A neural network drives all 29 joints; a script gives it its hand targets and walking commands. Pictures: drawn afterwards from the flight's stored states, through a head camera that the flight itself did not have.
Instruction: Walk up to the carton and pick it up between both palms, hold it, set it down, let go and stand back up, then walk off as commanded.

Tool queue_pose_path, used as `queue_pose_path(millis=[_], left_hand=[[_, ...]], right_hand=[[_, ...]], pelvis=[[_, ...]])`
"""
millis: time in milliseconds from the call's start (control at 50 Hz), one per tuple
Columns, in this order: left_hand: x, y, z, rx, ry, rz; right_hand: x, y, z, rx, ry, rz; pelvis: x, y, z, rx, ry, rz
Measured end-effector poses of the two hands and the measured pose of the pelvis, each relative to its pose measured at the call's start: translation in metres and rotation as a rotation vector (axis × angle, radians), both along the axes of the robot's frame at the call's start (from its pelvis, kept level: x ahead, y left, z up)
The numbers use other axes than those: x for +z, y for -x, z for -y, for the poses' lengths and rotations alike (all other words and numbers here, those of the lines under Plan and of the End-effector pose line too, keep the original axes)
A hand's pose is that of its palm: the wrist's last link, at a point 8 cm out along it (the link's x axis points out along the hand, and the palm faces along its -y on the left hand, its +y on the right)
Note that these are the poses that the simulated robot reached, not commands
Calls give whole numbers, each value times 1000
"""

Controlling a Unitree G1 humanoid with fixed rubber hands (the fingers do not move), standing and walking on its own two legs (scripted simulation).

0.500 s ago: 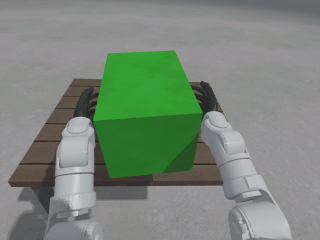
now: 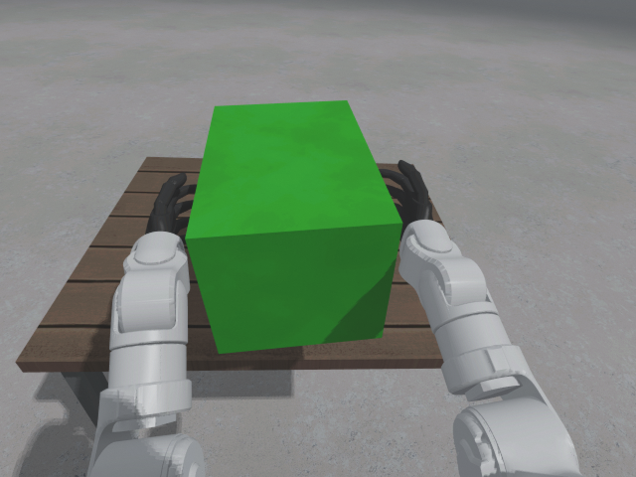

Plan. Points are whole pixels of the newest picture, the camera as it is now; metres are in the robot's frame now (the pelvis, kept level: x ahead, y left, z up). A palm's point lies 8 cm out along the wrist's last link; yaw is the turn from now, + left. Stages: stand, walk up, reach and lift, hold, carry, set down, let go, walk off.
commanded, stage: hold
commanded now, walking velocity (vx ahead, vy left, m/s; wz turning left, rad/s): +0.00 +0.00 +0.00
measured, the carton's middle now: (290, 211) +0.44 +0.01 +0.16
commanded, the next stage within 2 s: set down in 0.28 s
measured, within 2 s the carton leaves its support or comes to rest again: neither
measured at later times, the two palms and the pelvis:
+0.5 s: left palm (163, 227) +0.36 +0.16 +0.19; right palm (411, 218) +0.36 -0.14 +0.20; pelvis +0.00 +0.00 +0.00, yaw -1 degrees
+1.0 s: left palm (179, 245) +0.40 +0.16 +0.14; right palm (401, 244) +0.38 -0.14 +0.14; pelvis +0.02 +0.01 +0.00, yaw -1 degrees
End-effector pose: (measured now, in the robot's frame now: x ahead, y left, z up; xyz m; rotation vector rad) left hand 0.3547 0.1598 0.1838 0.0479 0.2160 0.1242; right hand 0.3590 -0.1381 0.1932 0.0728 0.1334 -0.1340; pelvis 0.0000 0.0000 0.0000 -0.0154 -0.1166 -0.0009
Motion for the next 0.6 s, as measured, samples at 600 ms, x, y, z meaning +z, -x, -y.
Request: queue_pose_path(millis=[600], left_hand=[[3,-16,-5,-12,-23,66]], right_hand=[[-7,-10,-5,-16,23,81]], pelvis=[[1,-4,-4,-9,-5,45]])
